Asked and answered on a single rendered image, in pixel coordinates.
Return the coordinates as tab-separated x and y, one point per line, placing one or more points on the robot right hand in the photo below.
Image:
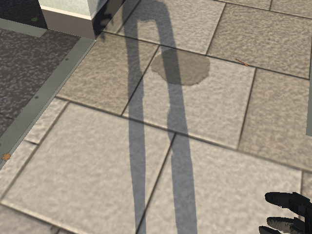
298	204

